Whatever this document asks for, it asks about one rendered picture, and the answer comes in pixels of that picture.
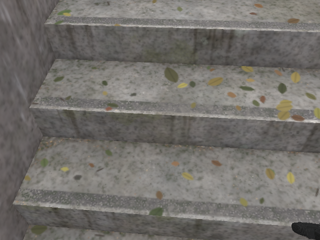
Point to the right robot hand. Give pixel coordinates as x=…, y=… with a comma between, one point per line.
x=309, y=230

